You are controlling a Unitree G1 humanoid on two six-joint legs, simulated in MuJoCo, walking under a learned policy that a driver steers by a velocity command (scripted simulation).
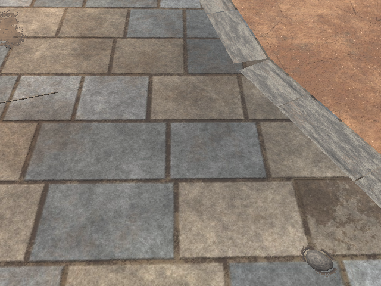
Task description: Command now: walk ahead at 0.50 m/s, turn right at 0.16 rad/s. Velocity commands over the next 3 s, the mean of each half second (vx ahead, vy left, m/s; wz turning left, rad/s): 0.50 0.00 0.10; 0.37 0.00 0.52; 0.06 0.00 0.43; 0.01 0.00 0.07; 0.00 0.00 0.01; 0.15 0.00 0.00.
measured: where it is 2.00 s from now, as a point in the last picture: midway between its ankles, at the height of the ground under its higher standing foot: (183, 261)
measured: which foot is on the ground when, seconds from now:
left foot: down 0.00-0.36, up 0.38-0.82, down 0.84-1.00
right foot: up 0.00-0.32, down 0.34-0.84, up 0.86-1.00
